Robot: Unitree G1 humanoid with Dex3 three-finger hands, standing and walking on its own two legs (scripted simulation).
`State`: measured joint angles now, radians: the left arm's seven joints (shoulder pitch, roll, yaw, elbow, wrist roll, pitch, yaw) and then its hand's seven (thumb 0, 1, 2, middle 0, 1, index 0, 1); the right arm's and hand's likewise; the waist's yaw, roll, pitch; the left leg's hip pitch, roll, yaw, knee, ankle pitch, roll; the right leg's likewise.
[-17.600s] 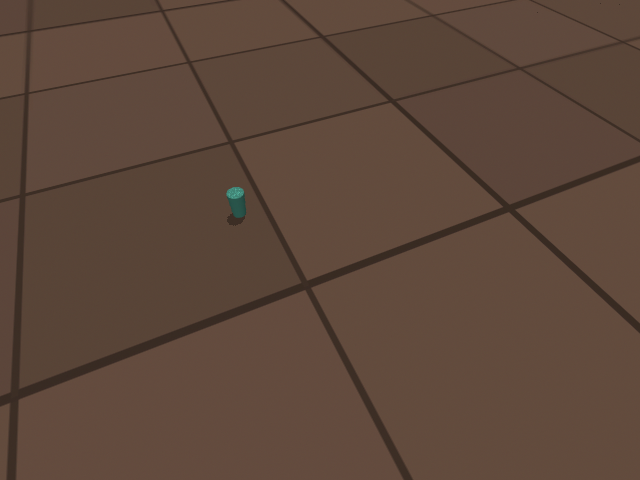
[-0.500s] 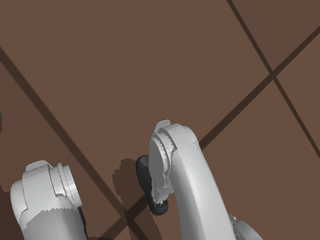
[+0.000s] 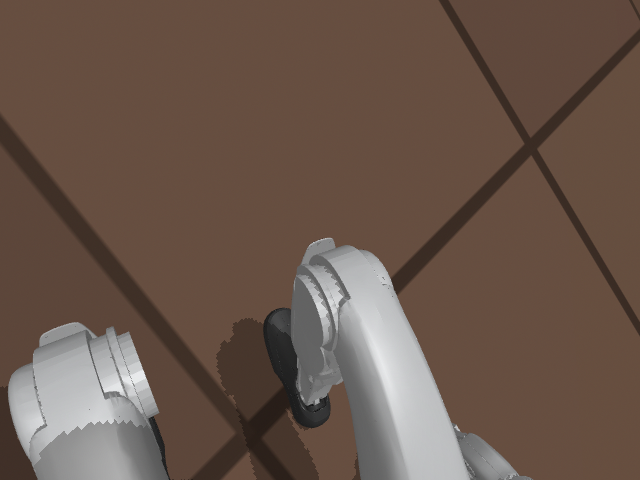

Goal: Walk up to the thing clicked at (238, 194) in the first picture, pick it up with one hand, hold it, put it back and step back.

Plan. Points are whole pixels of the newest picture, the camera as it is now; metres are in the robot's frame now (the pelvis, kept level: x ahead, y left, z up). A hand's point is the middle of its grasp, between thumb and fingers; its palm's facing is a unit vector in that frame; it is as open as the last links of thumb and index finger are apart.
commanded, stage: close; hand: left
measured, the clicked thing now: out of the picture +0.46 +0.29 -0.25
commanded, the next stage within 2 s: withdraw in 0.96 s
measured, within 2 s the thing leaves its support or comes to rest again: neither
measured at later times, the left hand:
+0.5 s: hand out of the picture +0.46 +0.33 -0.20, palm faces -0.44 -0.11 -0.89, open 12.2 cm
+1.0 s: hand out of the picture +0.46 +0.33 -0.21, palm faces -0.44 -0.11 -0.89, open 9.9 cm
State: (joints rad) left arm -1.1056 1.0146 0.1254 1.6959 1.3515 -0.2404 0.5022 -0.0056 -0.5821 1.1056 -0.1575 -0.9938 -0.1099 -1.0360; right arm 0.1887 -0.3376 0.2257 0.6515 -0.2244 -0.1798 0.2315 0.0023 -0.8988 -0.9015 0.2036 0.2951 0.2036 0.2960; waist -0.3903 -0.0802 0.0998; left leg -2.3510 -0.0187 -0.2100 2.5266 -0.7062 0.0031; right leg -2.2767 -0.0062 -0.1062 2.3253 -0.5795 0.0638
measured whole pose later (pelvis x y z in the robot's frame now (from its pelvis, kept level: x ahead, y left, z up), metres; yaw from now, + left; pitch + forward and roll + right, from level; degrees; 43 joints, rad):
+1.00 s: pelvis +0.00 +0.00 +0.00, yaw +0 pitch +30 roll -14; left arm -1.07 1.00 0.09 1.63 1.30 -0.25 0.48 -0.01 0.00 0.79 -0.44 -0.98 -0.49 -0.92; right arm 0.19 -0.34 0.24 0.65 -0.22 -0.18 0.22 0.00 -0.90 -0.90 0.20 0.29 0.20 0.30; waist -0.37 -0.08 0.11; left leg -2.35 -0.02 -0.22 2.52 -0.70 0.00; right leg -2.27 -0.01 -0.12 2.31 -0.58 0.06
